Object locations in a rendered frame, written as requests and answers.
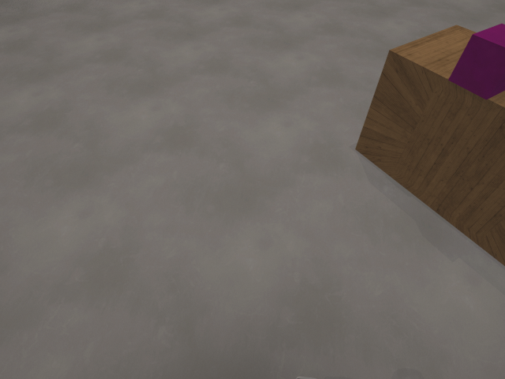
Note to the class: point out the pedestal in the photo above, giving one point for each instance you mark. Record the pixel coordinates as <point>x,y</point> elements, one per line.
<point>443,143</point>

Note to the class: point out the carton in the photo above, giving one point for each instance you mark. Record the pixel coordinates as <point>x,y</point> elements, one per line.
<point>481,68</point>

